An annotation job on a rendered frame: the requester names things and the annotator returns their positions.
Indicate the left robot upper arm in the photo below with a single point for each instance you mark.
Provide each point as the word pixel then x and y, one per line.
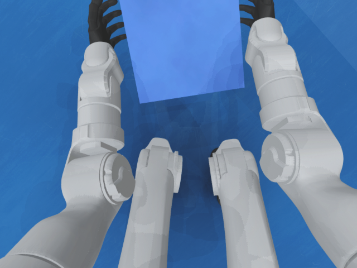
pixel 94 188

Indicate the robot right forearm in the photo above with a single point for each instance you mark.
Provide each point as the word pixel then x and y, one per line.
pixel 278 80

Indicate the robot left hand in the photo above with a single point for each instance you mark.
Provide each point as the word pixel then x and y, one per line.
pixel 97 22

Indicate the carton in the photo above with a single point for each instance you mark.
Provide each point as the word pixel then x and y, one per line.
pixel 181 48

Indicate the robot left forearm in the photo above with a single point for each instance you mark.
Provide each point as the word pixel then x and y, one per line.
pixel 99 104

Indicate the robot right thigh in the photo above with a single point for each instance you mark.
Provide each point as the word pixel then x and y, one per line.
pixel 248 238

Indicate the robot right hand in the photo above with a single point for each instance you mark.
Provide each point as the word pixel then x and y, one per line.
pixel 262 9

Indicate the robot right shin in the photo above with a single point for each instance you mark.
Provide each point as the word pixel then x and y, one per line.
pixel 250 160

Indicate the right robot upper arm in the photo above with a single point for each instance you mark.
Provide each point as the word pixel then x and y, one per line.
pixel 306 164

